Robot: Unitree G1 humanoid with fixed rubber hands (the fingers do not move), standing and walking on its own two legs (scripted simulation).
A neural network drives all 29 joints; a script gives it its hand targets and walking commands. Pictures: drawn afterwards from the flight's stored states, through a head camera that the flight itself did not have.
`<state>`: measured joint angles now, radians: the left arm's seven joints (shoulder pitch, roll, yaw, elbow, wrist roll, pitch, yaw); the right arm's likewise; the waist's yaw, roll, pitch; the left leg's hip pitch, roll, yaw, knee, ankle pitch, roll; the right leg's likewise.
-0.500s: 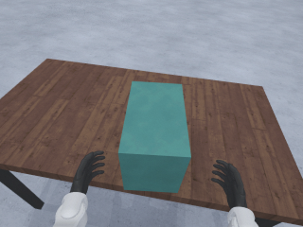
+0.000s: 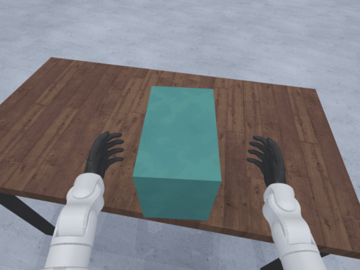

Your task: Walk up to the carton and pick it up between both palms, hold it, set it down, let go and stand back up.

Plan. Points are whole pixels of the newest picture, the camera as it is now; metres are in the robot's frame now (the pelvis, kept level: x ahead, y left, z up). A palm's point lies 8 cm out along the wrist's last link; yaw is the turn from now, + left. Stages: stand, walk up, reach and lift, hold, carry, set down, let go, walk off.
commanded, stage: reach and lift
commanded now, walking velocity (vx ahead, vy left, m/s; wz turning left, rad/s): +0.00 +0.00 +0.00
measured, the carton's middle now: (179, 152) +0.40 +0.04 +0.01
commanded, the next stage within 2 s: none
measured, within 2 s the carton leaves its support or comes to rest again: neither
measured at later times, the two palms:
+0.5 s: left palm (104, 125) +0.38 +0.20 +0.12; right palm (266, 134) +0.39 -0.16 +0.11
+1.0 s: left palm (114, 102) +0.44 +0.19 +0.14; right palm (262, 107) +0.45 -0.15 +0.14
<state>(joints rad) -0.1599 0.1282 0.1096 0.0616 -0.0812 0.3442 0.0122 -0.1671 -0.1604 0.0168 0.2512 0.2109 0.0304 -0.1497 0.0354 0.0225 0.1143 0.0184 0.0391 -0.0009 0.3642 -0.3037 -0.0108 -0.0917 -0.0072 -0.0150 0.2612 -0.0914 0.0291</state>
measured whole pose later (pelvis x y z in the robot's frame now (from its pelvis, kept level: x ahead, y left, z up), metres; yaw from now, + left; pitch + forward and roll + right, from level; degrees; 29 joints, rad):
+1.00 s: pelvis +0.00 -0.01 +0.00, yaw +0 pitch +6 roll -2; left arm -0.98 0.24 0.10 1.04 -0.10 0.17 0.06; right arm -1.00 -0.18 -0.05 1.08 0.22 0.11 -0.17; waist 0.03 0.01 -0.05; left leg -0.21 0.05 -0.01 0.41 -0.29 -0.03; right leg -0.31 0.00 -0.02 0.27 -0.07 0.02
